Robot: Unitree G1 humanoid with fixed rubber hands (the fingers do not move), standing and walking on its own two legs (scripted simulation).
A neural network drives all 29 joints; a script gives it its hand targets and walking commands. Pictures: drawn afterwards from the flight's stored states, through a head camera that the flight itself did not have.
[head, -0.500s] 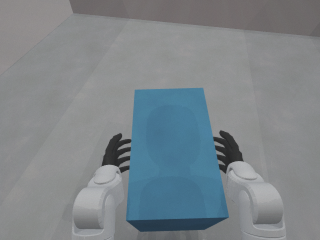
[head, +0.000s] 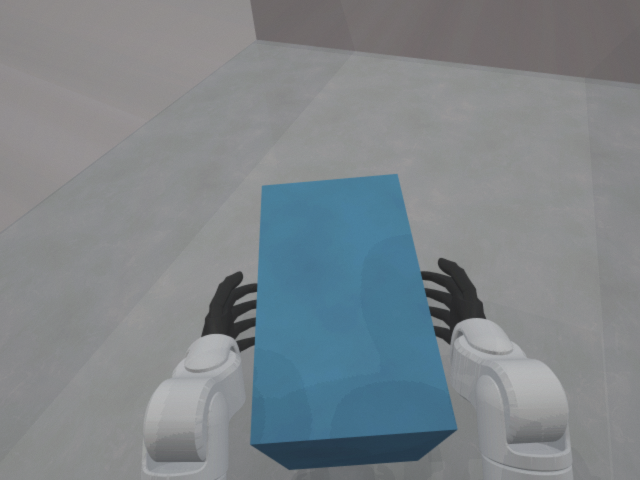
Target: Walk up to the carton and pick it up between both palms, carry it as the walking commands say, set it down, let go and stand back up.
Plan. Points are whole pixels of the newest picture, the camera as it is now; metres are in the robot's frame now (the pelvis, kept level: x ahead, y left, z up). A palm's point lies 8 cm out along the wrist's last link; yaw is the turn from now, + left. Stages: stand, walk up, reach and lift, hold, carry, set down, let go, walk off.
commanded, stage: carry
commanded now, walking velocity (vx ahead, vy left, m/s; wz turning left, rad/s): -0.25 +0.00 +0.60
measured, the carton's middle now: (341, 326) +0.31 -0.02 +0.04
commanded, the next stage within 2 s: none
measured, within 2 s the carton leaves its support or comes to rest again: neither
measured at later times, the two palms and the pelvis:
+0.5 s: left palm out of the picture +0.06 +0.21 +0.10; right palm out of the picture +0.12 -0.04 +0.09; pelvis -0.17 +0.03 +0.01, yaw +15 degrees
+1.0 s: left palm out of the picture -0.22 +0.31 +0.07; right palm out of the picture -0.05 +0.11 +0.08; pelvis -0.33 +0.04 +0.00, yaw +37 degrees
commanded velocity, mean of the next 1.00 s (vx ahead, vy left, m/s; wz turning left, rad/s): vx -0.25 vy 0.00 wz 0.60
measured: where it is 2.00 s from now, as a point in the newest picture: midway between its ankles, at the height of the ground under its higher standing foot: outside the picture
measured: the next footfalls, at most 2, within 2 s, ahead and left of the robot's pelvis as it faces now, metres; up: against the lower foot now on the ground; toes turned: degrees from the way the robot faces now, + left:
left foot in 0.04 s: +0.01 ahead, +0.14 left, +0.00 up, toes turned +8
right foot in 0.48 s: -0.14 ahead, -0.07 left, +0.00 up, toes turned +8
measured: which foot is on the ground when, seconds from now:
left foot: up 0.00-0.02, down 0.04-0.48, up 0.50-0.80, down 0.82-1.00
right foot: down 0.00-0.04, up 0.06-0.46, down 0.48-0.82, up 0.84-1.00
